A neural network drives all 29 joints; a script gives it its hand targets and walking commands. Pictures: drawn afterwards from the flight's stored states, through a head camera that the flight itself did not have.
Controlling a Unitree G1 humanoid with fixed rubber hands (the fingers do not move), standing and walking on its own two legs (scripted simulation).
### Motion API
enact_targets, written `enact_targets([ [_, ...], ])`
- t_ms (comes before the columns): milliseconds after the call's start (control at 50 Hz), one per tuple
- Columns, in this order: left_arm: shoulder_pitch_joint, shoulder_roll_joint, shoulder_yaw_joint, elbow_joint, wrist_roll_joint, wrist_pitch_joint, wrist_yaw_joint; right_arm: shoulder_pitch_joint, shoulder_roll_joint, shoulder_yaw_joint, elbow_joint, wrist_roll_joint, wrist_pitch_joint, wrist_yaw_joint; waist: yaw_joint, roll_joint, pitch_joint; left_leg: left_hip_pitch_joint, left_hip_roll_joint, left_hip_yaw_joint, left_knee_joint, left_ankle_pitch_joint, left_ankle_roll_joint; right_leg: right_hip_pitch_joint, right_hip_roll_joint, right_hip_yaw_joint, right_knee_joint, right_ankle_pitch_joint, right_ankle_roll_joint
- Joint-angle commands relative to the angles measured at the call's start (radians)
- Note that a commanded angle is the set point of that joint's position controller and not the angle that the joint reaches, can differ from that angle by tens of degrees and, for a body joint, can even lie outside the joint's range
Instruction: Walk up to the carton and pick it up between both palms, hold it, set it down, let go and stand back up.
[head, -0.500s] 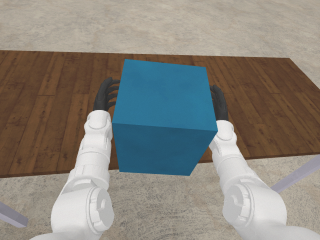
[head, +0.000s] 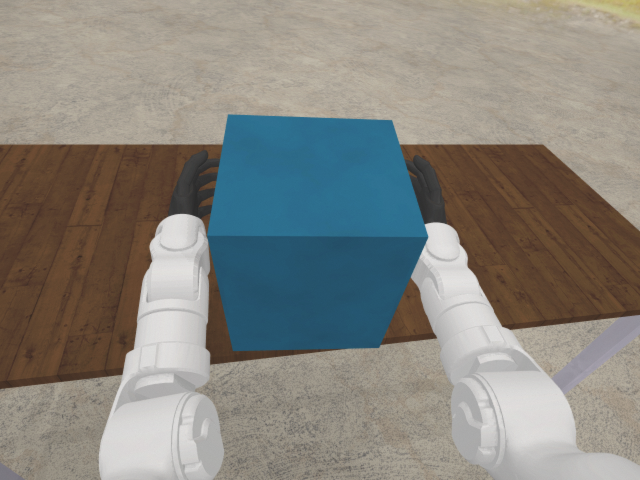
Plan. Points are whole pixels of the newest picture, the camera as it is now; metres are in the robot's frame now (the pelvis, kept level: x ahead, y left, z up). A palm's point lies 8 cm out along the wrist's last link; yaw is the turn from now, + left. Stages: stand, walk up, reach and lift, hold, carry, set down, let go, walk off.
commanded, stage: reach and lift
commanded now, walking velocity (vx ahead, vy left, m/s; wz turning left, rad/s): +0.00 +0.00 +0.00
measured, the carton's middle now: (309, 240) +0.40 +0.01 +0.11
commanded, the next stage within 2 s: hold in 1.84 s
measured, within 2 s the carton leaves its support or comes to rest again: neither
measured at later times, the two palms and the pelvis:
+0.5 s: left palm (185, 191) +0.37 +0.16 +0.20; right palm (448, 201) +0.37 -0.14 +0.20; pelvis -0.02 +0.00 +0.00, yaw +0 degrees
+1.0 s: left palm (183, 174) +0.37 +0.15 +0.23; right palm (464, 178) +0.37 -0.15 +0.24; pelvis -0.02 +0.00 +0.00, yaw +0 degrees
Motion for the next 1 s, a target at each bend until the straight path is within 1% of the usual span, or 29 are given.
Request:
enact_targets([
  [0,-0.633,-0.542,-0.461,-0.133,-0.09,0.0,-0.119,-0.644,0.443,0.288,-0.243,0.028,-0.007,0.091,-0.043,0.159,-0.444,0.308,-0.065,0.015,0.049,0.417,-0.054,-0.039,0.066,-0.042,0.002,0.261,0.019],
  [60,-0.626,-0.538,-0.457,-0.137,-0.093,0.038,-0.122,-0.664,0.436,0.299,-0.261,0.049,0.025,0.087,-0.042,0.145,-0.424,0.294,-0.067,0.007,0.04,0.367,-0.046,-0.045,0.065,-0.041,-0.001,0.227,0.022],
  [200,-0.655,-0.534,-0.424,-0.147,-0.096,0.115,-0.128,-0.748,0.459,0.329,-0.307,0.092,0.09,0.082,-0.031,0.107,-0.419,0.252,-0.074,0.004,0.018,0.257,-0.013,-0.038,0.066,-0.031,0.002,0.182,0.029],
  [300,-0.678,-0.512,-0.386,-0.134,-0.086,0.158,-0.132,-0.772,0.475,0.321,-0.291,0.101,0.134,0.081,-0.028,0.086,-0.389,0.214,-0.08,0.007,-0.006,0.167,0.011,-0.042,0.063,-0.024,-0.002,0.129,0.034],
  [360,-0.691,-0.501,-0.37,-0.132,-0.081,0.18,-0.136,-0.782,0.48,0.311,-0.28,0.106,0.154,0.08,-0.031,0.083,-0.377,0.201,-0.082,0.009,-0.015,0.137,0.019,-0.042,0.061,-0.022,-0.005,0.109,0.036],
  [500,-0.727,-0.504,-0.386,-0.161,-0.093,0.216,-0.135,-0.811,0.49,0.318,-0.285,0.14,0.191,0.072,-0.055,0.098,-0.39,0.217,-0.083,0.002,-0.006,0.159,0.015,-0.037,0.065,-0.02,-0.001,0.122,0.039],
  [640,-0.749,-0.515,-0.428,-0.218,-0.116,0.258,-0.125,-0.827,0.498,0.357,-0.312,0.198,0.24,0.058,-0.073,0.12,-0.396,0.225,-0.082,-0.01,0.008,0.191,0.004,-0.04,0.071,-0.017,0.004,0.127,0.041],
  [740,-0.76,-0.522,-0.457,-0.267,-0.138,0.292,-0.114,-0.845,0.507,0.402,-0.349,0.254,0.283,0.048,-0.074,0.131,-0.408,0.224,-0.079,-0.017,0.018,0.209,0.0,-0.043,0.077,-0.011,0.008,0.124,0.041],
  [840,-0.764,-0.523,-0.475,-0.304,-0.16,0.331,-0.107,-0.855,0.517,0.443,-0.383,0.313,0.34,0.036,-0.072,0.128,-0.411,0.206,-0.079,-0.019,0.02,0.203,-0.001,-0.045,0.084,0.0,0.009,0.112,0.042],
  [940,-0.802,-0.515,-0.459,-0.293,-0.169,0.352,-0.115,-0.879,0.53,0.444,-0.381,0.338,0.388,0.029,-0.063,0.117,-0.39,0.166,-0.082,-0.017,0.003,0.136,0.003,-0.06,0.084,0.006,0.004,0.073,0.046],
  [980,-0.82,-0.517,-0.459,-0.293,-0.178,0.353,-0.114,-0.889,0.536,0.444,-0.381,0.348,0.402,0.027,-0.061,0.12,-0.402,0.165,-0.082,-0.018,0.004,0.131,0.001,-0.063,0.085,0.009,0.004,0.077,0.047],
])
